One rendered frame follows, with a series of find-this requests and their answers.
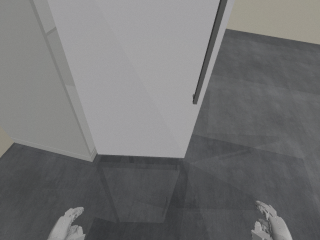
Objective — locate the handle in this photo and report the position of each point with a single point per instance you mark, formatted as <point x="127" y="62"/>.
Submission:
<point x="209" y="50"/>

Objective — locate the robot right hand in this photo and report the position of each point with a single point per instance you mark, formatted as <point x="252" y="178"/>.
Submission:
<point x="274" y="229"/>

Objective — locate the robot left hand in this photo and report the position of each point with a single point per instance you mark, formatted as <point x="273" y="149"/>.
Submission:
<point x="63" y="229"/>

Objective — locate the fridge door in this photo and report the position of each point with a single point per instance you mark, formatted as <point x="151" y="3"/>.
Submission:
<point x="136" y="65"/>

